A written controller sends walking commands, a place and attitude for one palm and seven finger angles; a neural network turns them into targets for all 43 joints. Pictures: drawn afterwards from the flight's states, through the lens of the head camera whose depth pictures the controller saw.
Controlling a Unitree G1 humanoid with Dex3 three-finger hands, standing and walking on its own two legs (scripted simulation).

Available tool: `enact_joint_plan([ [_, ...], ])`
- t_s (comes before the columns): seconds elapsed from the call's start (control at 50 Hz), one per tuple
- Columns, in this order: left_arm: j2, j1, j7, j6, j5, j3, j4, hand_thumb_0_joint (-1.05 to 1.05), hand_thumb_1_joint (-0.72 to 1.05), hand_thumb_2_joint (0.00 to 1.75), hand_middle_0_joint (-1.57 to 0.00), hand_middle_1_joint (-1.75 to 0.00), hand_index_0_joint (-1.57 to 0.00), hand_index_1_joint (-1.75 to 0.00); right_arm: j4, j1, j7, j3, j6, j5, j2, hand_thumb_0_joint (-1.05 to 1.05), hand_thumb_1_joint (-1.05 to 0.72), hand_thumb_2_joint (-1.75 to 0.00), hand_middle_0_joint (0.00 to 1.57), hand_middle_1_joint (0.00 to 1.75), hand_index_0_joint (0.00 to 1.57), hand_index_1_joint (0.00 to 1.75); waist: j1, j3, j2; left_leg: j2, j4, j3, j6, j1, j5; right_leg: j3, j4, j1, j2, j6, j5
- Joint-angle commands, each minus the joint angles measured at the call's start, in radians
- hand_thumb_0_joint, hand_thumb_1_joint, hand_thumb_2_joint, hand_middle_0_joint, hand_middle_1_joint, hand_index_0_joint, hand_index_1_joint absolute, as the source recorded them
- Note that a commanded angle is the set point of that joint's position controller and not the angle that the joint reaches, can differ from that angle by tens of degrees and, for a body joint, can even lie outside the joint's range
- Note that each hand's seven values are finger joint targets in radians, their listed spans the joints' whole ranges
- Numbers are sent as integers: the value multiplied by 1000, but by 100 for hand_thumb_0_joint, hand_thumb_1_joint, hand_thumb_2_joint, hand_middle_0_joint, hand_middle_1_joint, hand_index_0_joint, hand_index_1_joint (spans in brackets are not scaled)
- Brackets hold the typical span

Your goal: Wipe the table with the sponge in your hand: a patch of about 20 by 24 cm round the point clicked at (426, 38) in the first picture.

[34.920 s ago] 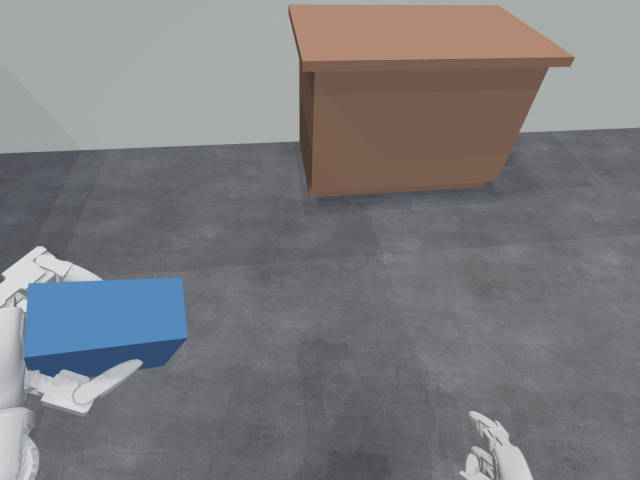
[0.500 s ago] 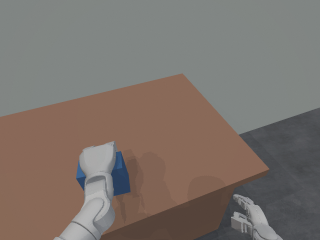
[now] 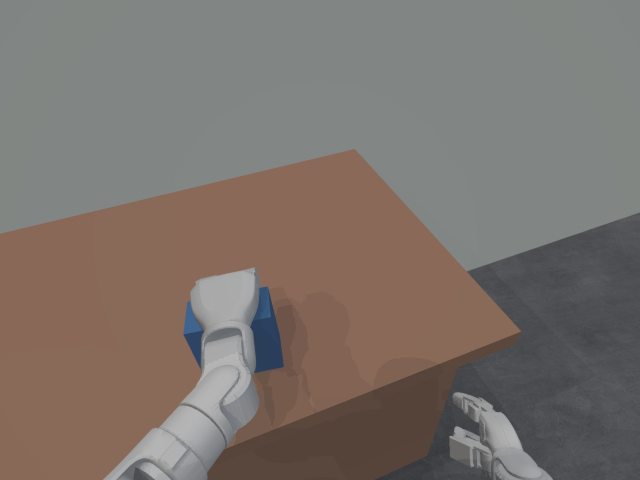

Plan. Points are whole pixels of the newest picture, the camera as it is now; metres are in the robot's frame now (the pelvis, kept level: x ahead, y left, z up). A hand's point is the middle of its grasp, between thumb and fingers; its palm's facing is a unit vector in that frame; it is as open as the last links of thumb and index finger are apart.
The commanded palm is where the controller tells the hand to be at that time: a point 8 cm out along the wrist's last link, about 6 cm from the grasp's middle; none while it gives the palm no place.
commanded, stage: wipe forward along the third lane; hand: left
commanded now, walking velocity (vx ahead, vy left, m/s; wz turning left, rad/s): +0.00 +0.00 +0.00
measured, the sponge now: (239, 343) +0.31 +0.17 -0.01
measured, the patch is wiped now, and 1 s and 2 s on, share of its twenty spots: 0.80 0.85 0.90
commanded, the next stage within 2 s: wipe back along the third lane in 1.58 s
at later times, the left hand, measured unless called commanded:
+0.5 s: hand (238, 303) +0.35 +0.18 +0.03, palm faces -0.06 -0.05 -1.00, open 10.1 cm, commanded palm +0.33 +0.18 +0.07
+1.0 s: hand (237, 278) +0.40 +0.19 +0.03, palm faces -0.09 -0.01 -1.00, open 10.1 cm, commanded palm +0.38 +0.20 +0.07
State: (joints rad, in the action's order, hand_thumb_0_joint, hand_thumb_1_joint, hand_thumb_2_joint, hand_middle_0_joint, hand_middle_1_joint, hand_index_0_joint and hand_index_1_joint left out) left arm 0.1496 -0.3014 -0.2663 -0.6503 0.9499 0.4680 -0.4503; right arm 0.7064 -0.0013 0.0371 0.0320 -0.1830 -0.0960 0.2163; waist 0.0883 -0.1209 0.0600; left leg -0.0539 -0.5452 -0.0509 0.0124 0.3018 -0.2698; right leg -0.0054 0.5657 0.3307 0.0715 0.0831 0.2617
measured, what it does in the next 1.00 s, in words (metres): stands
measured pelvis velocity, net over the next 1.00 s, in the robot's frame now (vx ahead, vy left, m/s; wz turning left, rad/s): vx -0.02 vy -0.02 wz -0.02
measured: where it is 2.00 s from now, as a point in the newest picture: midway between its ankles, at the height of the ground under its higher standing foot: outside the picture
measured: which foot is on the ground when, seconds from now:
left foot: down 0.00-1.00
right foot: down 0.00-1.00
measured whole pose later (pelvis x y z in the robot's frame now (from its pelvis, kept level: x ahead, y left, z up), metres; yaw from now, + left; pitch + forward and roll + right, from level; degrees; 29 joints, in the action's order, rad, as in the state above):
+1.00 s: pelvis -0.02 -0.02 -0.01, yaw -1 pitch +10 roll +1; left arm 0.27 -0.73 -0.29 -0.45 0.94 0.19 -1.03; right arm 0.76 -0.16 -0.06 0.02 -0.11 -0.09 0.26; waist -0.03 -0.15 0.05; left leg -0.02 -0.61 -0.04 0.01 0.53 -0.26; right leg -0.01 0.59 0.55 0.11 0.11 0.22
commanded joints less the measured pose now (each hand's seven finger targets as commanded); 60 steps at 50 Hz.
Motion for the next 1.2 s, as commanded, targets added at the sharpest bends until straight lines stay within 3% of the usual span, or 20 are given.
enact_joint_plan([
  [0.0, 10, -330, -2, 19, -16, -50, 91, 0, 10, 130, -120, -160, -120, -160, -168, 239, -29, -35, 46, -6, 106, 0, -90, -90, 20, 30, 20, 30, -49, -103, -167, 11, 80, 9, 32, 30, 32, 113, -146, -97, -55, -18, -64],
  [0.02, -2, -333, 1, 18, -14, -41, 66, 0, 10, 130, -120, -160, -120, -160, -166, 232, -34, -34, 47, -4, 106, 0, -90, -90, 20, 30, 20, 30, -50, -98, -172, 8, 79, 11, 34, 30, 32, 112, -150, -94, -56, -19, -65],
  [0.06, 65, -338, 0, 24, -11, -113, 59, 0, 10, 130, -120, -160, -120, -160, -165, 229, -45, -35, 47, -3, 111, 0, -90, -90, 20, 30, 20, 30, -36, -125, -150, 7, 85, 7, 31, 39, 32, 131, -150, -110, -54, -13, -66],
  [0.1, 21, -350, 4, 34, -2, -68, 37, 0, 10, 130, -120, -160, -120, -160, -166, 213, -52, -36, 48, -2, 108, 0, -90, -90, 20, 30, 20, 30, -51, -132, -172, 4, 74, 14, 33, 40, 45, 125, -144, -115, -59, -18, -100],
  [0.16, 84, -333, 4, 46, 6, -139, 1, 0, 10, 130, -120, -160, -120, -160, -163, 199, -62, -38, 47, 1, 117, 0, -90, -90, 20, 30, 20, 30, -41, -140, -170, 4, 78, 12, 30, 64, 38, 144, -148, -123, -59, -13, -104],
  [0.18, 67, -347, 3, 51, 7, -118, -9, 0, 10, 130, -120, -160, -120, -160, -164, 189, -68, -36, 47, 2, 116, 0, -90, -90, 20, 30, 20, 30, -52, -135, -190, 2, 76, 16, 32, 72, 31, 141, -149, -128, -63, -19, -103],
  [0.24, 95, -357, 0, 58, 12, -146, -81, 0, 10, 130, -120, -160, -120, -160, -156, 177, -84, -35, 51, 1, 120, 0, -90, -90, 20, 30, 20, 30, -58, -96, -198, 0, 74, 19, 28, 104, -8, 165, -174, -97, -68, -23, -30],
  [0.26, 138, -387, -2, 64, 9, -190, -90, 0, 10, 130, -120, -160, -120, -160, -151, 171, -90, -35, 52, 1, 125, 0, -90, -90, 20, 30, 20, 30, -58, -101, -201, 3, 77, 14, 28, 109, -9, 173, -175, -95, -65, -20, -26],
  [0.3, 133, -434, -5, 74, 20, -174, -133, 0, 10, 130, -120, -160, -120, -160, -146, 154, -103, -34, 56, 2, 124, 0, -90, -90, 20, 30, 20, 30, -78, -86, -205, 0, 68, 20, 28, 127, -33, 175, -183, -73, -71, -29, 30],
  [0.36, 197, -446, -10, 91, 32, -233, -181, 0, 10, 130, -120, -160, -120, -160, -144, 136, -114, -35, 62, 7, 130, 0, -90, -90, 20, 30, 20, 30, -69, -111, -178, -1, 59, 16, 24, 156, -36, 195, -176, -72, -74, -24, 45],
  [0.4, 183, -484, -15, 102, 33, -211, -220, 0, 10, 130, -120, -160, -120, -160, -142, 117, -121, -34, 65, 7, 129, 0, -90, -90, 20, 30, 20, 30, -89, -95, -192, -1, 46, 21, 23, 179, -60, 205, -187, -51, -81, -33, 107],
  [0.46, 236, -538, -23, 119, 25, -257, -254, 0, 10, 130, -120, -160, -120, -160, -142, 99, -125, -36, 72, 5, 131, 0, -90, -90, 20, 30, 20, 30, -87, -137, -175, 4, 41, 16, 22, 199, -63, 212, -178, -59, -86, -33, 136],
  [0.52, 230, -557, -29, 127, 22, -246, -307, 0, 10, 130, -120, -160, -120, -160, -139, 77, -126, -36, 76, 6, 134, 0, -90, -90, 20, 30, 20, 30, -97, -122, -173, 7, 31, 22, 21, 216, -81, 210, -188, -34, -90, -40, 176],
  [0.56, 272, -597, -33, 141, 15, -284, -329, 0, 10, 130, -120, -160, -120, -160, -137, 61, -126, -39, 82, 4, 138, 0, -90, -90, 20, 30, 20, 30, -101, -149, -201, 11, 27, 15, 25, 233, -71, 213, -180, -53, -91, -42, 156],
  [0.6, 245, -607, -37, 150, 19, -257, -360, 0, 10, 130, -120, -160, -120, -160, -133, 44, -125, -39, 87, 6, 137, 0, -90, -90, 20, 30, 20, 30, -108, -146, -177, 13, 18, 21, 24, 243, -78, 213, -177, -40, -97, -44, 163],
  [0.68, 286, -649, -49, 178, 16, -291, -408, 0, 10, 130, -120, -160, -120, -160, -121, 6, -122, -44, 99, 7, 143, 0, -90, -90, 20, 30, 20, 30, -111, -174, -188, 16, 9, 20, 28, 264, -82, 205, -167, -39, -94, -48, 169],
  [0.82, 299, -680, -71, 200, 14, -305, -484, 0, 10, 130, -120, -160, -120, -160, -97, -36, -113, -50, 112, 9, 149, 0, -90, -90, 20, 30, 20, 30, -130, -182, -203, 27, -13, 22, 29, 306, -78, 224, -160, -38, -103, -51, 120],
  [0.98, 349, -766, -77, 204, 23, -319, -538, 0, 10, 130, -120, -160, -120, -160, -80, -75, -107, -47, 120, 9, 155, 0, -90, -90, 20, 30, 20, 30, -147, -203, -157, 32, -17, 24, 34, 327, -75, 197, -143, -30, -101, -57, 80],
  [1.04, 385, -770, -78, 207, 26, -343, -561, 0, 10, 130, -120, -160, -120, -160, -75, -88, -107, -47, 121, 11, 160, 0, -90, -90, 20, 30, 20, 30, -154, -228, -190, 35, -32, 26, 33, 350, -63, 224, -139, -66, -110, -59, 25],
  [1.18, 424, -834, -66, 211, 47, -346, -592, 0, 10, 130, -120, -160, -120, -160, -74, -117, -104, -42, 122, 11, 165, 0, -90, -90, 20, 30, 20, 30, -165, -229, -139, 37, -18, 26, 38, 342, -63, 174, -126, -36, -96, -60, 1],
])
